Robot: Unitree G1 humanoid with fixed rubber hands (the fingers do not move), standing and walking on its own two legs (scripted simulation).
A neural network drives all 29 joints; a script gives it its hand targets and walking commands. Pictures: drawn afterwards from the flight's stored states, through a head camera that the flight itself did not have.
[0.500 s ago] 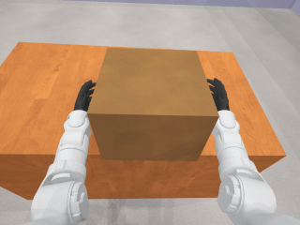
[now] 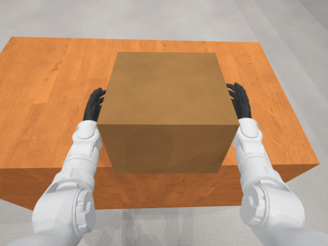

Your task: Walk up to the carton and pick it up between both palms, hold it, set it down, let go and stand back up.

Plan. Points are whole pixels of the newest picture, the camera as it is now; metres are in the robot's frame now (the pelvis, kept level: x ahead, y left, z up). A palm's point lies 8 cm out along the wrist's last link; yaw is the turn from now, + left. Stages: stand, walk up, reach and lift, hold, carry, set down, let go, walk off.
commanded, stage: set down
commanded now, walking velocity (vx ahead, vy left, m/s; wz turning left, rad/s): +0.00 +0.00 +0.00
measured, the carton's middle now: (166, 111) +0.46 +0.00 +0.01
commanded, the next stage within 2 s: none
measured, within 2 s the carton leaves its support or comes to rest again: rests again in 1.08 s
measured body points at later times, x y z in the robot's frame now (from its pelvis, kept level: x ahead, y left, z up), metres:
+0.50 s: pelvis -0.01 +0.00 +0.00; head +0.07 +0.01 +0.44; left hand +0.43 +0.19 +0.03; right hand +0.43 -0.19 +0.05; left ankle +0.00 +0.12 -0.75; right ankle -0.04 -0.09 -0.75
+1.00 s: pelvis -0.02 +0.01 -0.01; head +0.08 +0.02 +0.43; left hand +0.43 +0.19 +0.03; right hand +0.43 -0.19 +0.04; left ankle +0.00 +0.12 -0.75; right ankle -0.04 -0.09 -0.75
